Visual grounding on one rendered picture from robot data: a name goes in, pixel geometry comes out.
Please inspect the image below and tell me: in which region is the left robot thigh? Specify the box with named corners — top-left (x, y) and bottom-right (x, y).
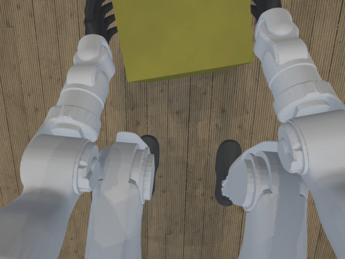
top-left (85, 142), bottom-right (155, 259)

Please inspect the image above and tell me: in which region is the robot left upper arm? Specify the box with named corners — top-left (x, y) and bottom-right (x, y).
top-left (0, 134), bottom-right (100, 259)

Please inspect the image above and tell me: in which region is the robot right upper arm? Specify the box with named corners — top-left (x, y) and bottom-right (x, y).
top-left (277, 110), bottom-right (345, 259)

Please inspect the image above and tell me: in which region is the right robot forearm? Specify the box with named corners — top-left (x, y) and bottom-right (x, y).
top-left (253, 8), bottom-right (345, 123)

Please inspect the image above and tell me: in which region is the right robot hand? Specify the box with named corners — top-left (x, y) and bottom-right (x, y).
top-left (251, 0), bottom-right (282, 22)

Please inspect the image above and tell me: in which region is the left robot hand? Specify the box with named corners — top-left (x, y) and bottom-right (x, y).
top-left (84, 0), bottom-right (118, 45)

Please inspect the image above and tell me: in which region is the left robot forearm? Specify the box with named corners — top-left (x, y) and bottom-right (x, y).
top-left (20, 34), bottom-right (115, 183)

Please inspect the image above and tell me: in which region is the carton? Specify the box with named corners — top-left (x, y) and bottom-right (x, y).
top-left (112, 0), bottom-right (254, 83)

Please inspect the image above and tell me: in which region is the left robot shin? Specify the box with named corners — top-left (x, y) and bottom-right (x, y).
top-left (98, 132), bottom-right (148, 180)

